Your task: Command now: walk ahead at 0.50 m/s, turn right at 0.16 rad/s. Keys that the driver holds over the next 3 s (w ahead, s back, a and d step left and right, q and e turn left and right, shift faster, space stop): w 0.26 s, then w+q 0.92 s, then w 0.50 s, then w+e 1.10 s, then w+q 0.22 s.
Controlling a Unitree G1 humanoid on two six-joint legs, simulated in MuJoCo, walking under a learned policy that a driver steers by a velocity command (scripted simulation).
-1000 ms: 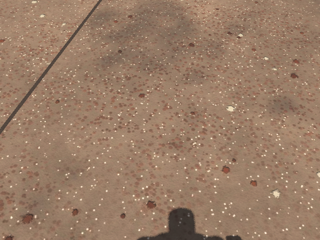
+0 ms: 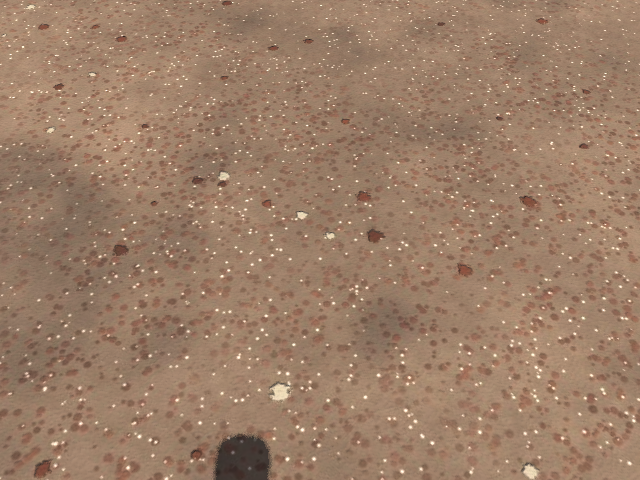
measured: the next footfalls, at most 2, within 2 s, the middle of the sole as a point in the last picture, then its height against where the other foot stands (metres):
right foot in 0.38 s outside the picture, level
left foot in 0.90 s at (266, 425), level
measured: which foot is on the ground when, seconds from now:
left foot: down 0.00-0.38, up 0.40-0.88, down 0.90-1.00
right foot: up 0.00-0.36, down 0.38-0.90, up 0.92-1.00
